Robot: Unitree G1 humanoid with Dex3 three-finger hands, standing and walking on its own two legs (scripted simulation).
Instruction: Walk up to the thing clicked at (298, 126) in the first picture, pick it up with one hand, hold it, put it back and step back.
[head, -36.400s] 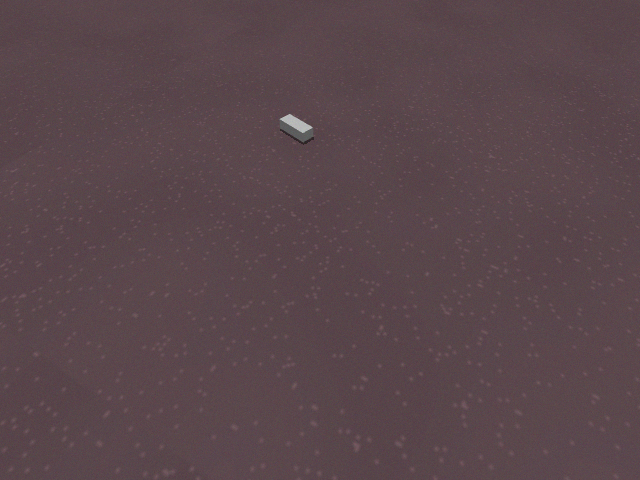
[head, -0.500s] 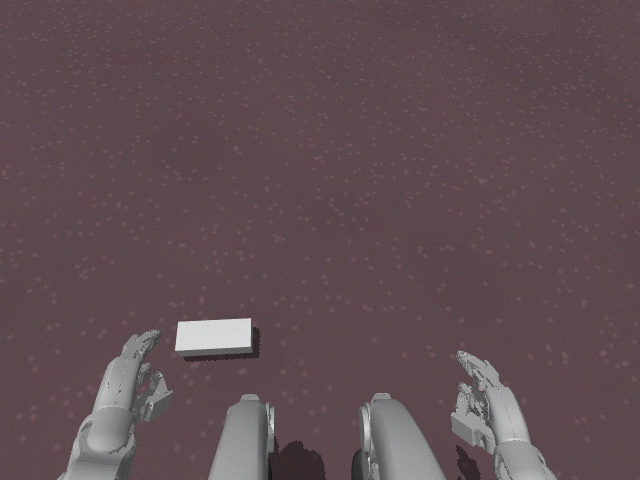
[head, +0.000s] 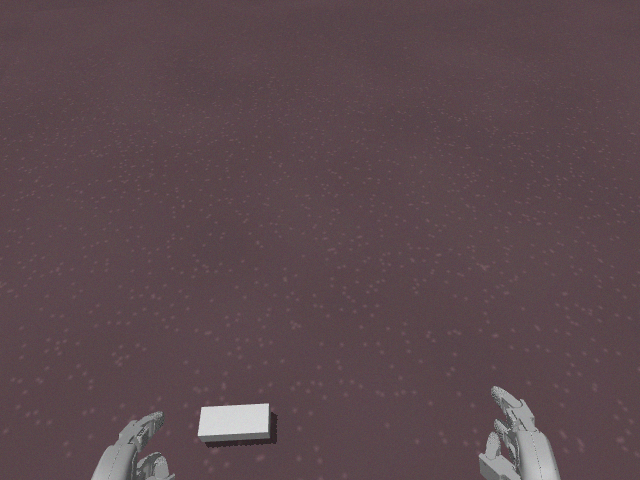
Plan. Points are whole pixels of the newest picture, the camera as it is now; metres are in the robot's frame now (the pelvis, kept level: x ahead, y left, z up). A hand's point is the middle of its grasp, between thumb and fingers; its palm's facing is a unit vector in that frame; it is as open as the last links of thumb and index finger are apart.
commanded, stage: home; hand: left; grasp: from above
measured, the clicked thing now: (235, 422) +0.42 +0.23 -0.69
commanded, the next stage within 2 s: stand in 1.88 s
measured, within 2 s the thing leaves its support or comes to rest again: neither
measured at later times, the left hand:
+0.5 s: hand out of the picture +0.16 +0.18 -0.05, palm faces +0.05 -0.98 -0.22, open 7.4 cm
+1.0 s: hand out of the picture +0.15 +0.18 -0.05, palm faces +0.04 -0.98 -0.21, open 7.4 cm
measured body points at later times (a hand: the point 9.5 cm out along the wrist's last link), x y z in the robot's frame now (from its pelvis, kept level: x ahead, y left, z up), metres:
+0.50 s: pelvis +0.00 +0.00 +0.00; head +0.02 +0.00 +0.45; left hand +0.16 +0.23 -0.03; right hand +0.16 -0.24 -0.06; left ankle +0.01 +0.13 -0.68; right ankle +0.00 -0.14 -0.68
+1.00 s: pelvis -0.01 +0.00 +0.00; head +0.01 +0.00 +0.45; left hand +0.15 +0.23 -0.03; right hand +0.16 -0.25 -0.06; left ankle +0.01 +0.13 -0.68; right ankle +0.00 -0.14 -0.68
